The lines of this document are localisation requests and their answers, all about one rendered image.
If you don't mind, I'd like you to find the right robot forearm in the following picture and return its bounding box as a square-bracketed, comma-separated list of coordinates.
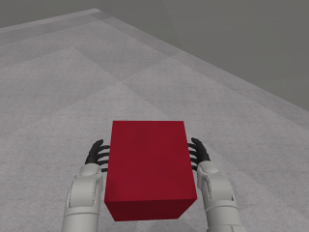
[197, 160, 248, 232]

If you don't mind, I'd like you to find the left robot forearm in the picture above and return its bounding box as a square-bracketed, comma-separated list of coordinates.
[61, 163, 103, 232]

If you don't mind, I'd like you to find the carton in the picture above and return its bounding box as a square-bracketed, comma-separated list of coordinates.
[103, 120, 198, 221]

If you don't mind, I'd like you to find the right robot hand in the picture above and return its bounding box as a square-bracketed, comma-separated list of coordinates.
[187, 137, 211, 171]

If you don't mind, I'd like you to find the left robot hand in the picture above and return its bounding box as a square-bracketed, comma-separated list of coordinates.
[85, 139, 110, 173]

